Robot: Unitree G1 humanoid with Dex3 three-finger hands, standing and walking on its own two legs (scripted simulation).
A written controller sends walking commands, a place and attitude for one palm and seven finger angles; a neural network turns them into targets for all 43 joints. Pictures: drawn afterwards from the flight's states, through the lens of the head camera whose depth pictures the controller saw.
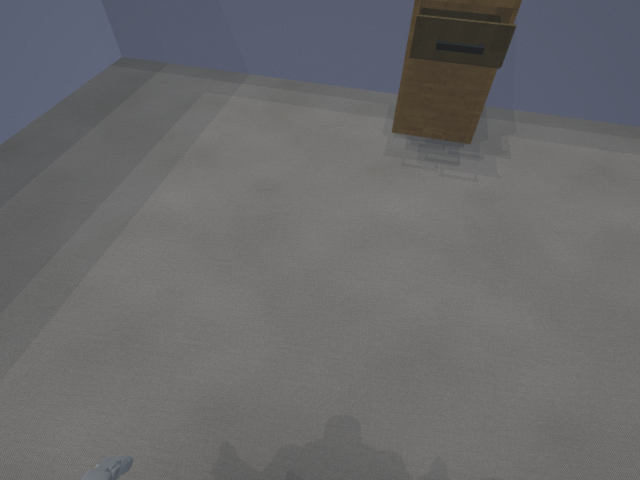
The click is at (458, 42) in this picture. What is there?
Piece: drawer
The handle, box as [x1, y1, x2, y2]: [436, 38, 483, 54]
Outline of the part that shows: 436,44 436,49 482,54 483,51 482,43 480,43 479,45 440,41 440,39 438,38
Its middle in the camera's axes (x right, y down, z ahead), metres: +0.57 -0.79 +1.59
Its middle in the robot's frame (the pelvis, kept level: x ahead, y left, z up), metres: +1.73 -0.50 -0.17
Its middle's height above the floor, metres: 0.60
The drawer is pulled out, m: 0.19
